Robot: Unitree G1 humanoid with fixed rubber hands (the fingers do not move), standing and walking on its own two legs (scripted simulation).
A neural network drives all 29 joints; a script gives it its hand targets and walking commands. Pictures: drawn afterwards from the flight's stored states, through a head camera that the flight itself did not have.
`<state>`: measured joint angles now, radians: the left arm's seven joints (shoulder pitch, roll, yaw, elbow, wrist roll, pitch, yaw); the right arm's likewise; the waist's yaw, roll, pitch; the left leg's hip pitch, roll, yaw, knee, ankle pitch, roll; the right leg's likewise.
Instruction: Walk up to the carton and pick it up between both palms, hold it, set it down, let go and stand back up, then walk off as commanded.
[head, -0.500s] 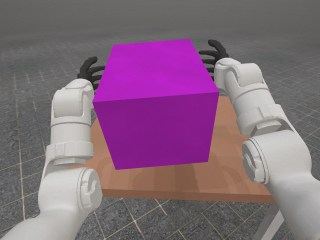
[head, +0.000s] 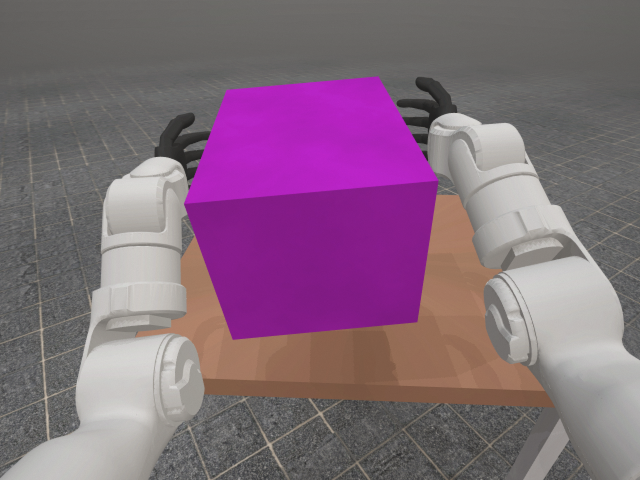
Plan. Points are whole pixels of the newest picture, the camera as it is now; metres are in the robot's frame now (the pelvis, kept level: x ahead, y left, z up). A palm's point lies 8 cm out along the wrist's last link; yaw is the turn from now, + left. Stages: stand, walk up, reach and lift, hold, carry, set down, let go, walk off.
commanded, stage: hold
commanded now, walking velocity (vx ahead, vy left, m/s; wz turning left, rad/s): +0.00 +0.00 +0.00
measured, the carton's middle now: (312, 194) +0.40 +0.00 +0.24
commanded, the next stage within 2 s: none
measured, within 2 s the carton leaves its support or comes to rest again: neither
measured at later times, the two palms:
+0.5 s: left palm (170, 170) +0.36 +0.16 +0.30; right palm (444, 133) +0.36 -0.15 +0.34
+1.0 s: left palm (172, 171) +0.36 +0.16 +0.30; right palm (441, 137) +0.37 -0.15 +0.33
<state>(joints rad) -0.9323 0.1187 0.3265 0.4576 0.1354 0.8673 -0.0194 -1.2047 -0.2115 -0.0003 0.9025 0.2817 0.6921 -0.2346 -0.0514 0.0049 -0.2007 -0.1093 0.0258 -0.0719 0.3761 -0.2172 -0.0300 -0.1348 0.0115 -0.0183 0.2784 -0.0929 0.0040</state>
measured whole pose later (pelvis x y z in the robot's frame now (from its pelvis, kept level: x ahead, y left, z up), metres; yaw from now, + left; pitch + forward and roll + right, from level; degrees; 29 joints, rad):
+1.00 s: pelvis +0.00 +0.00 +0.00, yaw +0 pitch -3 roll -1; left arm -0.94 0.12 0.33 0.46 0.14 0.87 -0.02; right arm -1.17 -0.21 0.00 0.86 0.28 0.70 -0.23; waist -0.05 0.00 -0.21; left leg -0.11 0.03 -0.07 0.38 -0.22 -0.03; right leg -0.13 0.01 -0.02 0.28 -0.10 0.00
